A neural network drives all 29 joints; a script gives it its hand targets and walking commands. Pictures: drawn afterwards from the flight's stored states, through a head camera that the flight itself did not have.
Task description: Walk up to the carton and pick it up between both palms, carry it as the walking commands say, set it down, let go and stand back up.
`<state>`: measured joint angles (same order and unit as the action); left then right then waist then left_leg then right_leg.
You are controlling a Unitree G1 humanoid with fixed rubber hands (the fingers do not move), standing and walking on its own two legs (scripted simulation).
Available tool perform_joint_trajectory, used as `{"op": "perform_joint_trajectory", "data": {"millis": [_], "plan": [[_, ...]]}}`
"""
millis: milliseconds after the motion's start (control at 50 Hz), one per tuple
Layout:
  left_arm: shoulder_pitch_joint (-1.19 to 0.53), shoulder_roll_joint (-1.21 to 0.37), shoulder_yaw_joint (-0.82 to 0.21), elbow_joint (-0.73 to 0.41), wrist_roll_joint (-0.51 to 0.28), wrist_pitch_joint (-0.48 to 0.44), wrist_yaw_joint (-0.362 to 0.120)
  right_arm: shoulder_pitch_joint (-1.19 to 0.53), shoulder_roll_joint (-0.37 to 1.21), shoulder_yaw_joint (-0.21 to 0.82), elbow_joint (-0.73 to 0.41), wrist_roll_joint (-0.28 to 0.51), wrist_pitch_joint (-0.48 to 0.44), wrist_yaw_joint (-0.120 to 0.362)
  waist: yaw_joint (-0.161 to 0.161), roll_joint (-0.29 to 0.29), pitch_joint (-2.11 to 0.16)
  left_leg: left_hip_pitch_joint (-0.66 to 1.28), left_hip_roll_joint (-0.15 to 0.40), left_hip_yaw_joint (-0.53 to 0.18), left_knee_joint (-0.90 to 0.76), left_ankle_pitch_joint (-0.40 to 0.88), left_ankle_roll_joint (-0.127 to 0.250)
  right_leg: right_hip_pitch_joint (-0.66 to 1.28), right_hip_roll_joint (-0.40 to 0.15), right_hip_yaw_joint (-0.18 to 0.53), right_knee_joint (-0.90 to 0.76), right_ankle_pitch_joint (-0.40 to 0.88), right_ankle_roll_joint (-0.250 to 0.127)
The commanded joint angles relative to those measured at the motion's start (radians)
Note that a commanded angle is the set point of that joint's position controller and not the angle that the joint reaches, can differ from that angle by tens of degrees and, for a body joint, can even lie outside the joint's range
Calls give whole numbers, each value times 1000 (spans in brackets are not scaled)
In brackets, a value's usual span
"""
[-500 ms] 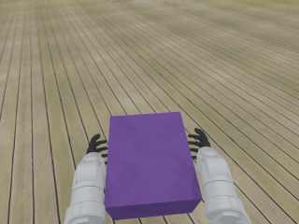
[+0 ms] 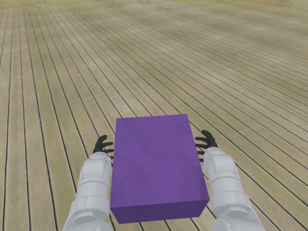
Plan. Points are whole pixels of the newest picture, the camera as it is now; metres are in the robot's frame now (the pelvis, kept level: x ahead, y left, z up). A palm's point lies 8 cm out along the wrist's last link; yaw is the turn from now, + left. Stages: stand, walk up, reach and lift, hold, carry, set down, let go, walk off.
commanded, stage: reach and lift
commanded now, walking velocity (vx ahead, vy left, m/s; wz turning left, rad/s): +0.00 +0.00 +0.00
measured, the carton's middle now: (155, 164) +0.33 +0.00 -0.02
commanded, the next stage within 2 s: hold in 0.72 s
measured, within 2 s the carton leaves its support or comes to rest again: neither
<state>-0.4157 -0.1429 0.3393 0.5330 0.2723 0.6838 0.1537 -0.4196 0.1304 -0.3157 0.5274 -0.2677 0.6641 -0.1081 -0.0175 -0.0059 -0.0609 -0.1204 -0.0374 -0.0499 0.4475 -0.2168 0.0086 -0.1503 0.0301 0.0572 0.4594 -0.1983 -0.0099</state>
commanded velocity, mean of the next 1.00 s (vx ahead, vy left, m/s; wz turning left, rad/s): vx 0.00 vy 0.00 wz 0.00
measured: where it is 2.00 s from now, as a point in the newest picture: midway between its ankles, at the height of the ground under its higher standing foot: outside the picture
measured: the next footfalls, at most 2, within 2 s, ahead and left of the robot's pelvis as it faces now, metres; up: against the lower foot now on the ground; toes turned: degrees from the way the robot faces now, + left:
none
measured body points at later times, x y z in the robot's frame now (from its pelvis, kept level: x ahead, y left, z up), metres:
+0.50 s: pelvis +0.01 -0.01 +0.00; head -0.07 -0.01 +0.45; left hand +0.31 +0.16 +0.04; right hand +0.31 -0.16 +0.05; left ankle +0.02 +0.11 -0.74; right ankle +0.04 -0.11 -0.74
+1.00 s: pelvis +0.01 +0.00 +0.00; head -0.08 +0.00 +0.44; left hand +0.30 +0.17 +0.04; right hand +0.30 -0.15 +0.05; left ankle +0.02 +0.11 -0.74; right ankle +0.04 -0.11 -0.74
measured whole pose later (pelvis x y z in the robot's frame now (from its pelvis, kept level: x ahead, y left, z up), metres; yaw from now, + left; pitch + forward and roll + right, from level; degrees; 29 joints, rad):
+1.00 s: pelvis +0.01 +0.00 +0.00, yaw +1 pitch -8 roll +0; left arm -0.30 -0.13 0.28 0.44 0.25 0.71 0.13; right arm -0.29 0.16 -0.26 0.41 -0.25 0.70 -0.13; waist -0.02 -0.01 -0.08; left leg -0.07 -0.04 -0.07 0.43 -0.22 0.01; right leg -0.09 0.03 0.04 0.42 -0.20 -0.01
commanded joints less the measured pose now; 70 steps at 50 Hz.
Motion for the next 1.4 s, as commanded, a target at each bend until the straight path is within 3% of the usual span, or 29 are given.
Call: {"op": "perform_joint_trajectory", "data": {"millis": [0,40,60,180,300,440,460,520,560,600,780,860,980,1060,1160,1200,1340,1360,1380], "plan": [[-752,-1003,-497,-42,-282,-49,-467,-721,986,451,8,263,-37,461,10,13,-273,-42,-15,-25,-120,-22,-2,88,27,10,-81,23,-6],[-747,-1001,-486,-22,-277,-50,-473,-730,983,447,6,263,-41,459,19,21,-287,-40,-17,-24,-117,1,-1,96,25,11,-80,44,-6],[-736,-1002,-489,-27,-285,-50,-474,-733,990,455,-7,267,-41,456,17,-7,-308,-30,-20,-26,-110,21,0,110,25,11,-82,63,-5],[-717,-992,-475,-13,-277,-46,-489,-702,988,441,-7,253,-38,442,2,13,-282,-13,-24,-23,-116,17,3,101,17,15,-103,56,-7],[-686,-967,-495,-55,-283,-48,-499,-645,1013,479,-38,258,-27,427,-1,-18,-288,9,-39,-20,-107,59,7,120,7,25,-120,106,3],[-664,-978,-545,-97,-297,-42,-501,-614,1008,515,-87,275,-27,423,-4,24,-277,0,-41,-27,-115,67,2,136,6,25,-122,119,0],[-643,-977,-540,-90,-294,-44,-500,-625,1014,533,-108,281,-28,422,7,1,-285,12,-42,-28,-109,71,5,129,6,26,-123,113,5],[-610,-983,-567,-122,-307,-40,-498,-589,1007,554,-137,291,-23,422,-2,9,-290,8,-41,-36,-108,123,2,156,9,25,-113,188,5],[-583,-978,-573,-135,-302,-35,-492,-564,1009,564,-145,291,-16,420,11,15,-299,20,-42,-33,-114,138,-1,162,13,22,-116,201,7],[-569,-972,-584,-150,-307,-27,-489,-520,1009,563,-137,288,-8,418,0,4,-273,17,-41,-38,-119,130,0,161,14,26,-122,203,5],[-559,-981,-613,-179,-316,-21,-482,-528,1005,584,-165,303,-3,431,12,6,-264,3,-34,-43,-119,97,-2,149,20,21,-111,156,2],[-561,-991,-616,-169,-318,-17,-482,-523,999,577,-156,301,0,435,8,33,-233,-5,-29,-41,-124,74,-6,132,23,18,-110,126,-5],[-541,-1003,-608,-156,-314,-12,-476,-513,987,562,-152,292,2,443,-3,16,-228,3,-18,-52,-129,81,-9,126,30,10,-105,125,-10],[-568,-1011,-617,-170,-318,-13,-471,-505,992,557,-134,293,3,449,-8,46,-208,-6,-13,-50,-137,51,-10,124,28,13,-102,101,-16],[-562,-1013,-619,-169,-320,-19,-472,-532,997,576,-159,302,-2,450,2,7,-237,-6,-12,-55,-128,63,-6,123,31,12,-94,103,-13],[-552,-1013,-603,-146,-310,-16,-473,-531,988,572,-155,299,-1,451,7,29,-204,-28,-8,-53,-136,43,-4,121,33,11,-92,94,-12],[-581,-1012,-603,-144,-310,-23,-479,-546,1007,562,-134,295,-6,451,9,15,-214,-15,-12,-47,-122,11,-1,103,23,18,-97,57,-14],[-629,-1018,-672,-214,-320,-15,-471,-618,1005,638,-196,307,-5,431,39,-57,-215,-128,106,-61,-61,-181,33,-28,-140,92,-107,-173,-58],[-609,-1021,-664,-208,-317,-6,-468,-630,1005,630,-205,311,3,424,41,-69,-218,-154,82,-48,-17,-423,46,-100,-151,179,-139,-471,-94]]}}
